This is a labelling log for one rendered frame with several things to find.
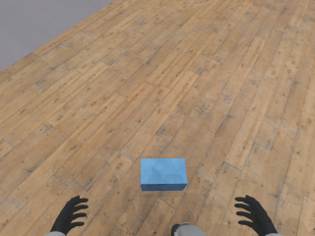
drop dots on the robot right shin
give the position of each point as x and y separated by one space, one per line
184 223

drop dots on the right robot thigh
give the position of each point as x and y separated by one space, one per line
189 230

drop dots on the carton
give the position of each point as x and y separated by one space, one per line
163 174

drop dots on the robot right hand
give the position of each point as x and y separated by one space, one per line
262 224

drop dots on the robot left hand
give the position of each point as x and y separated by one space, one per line
63 221

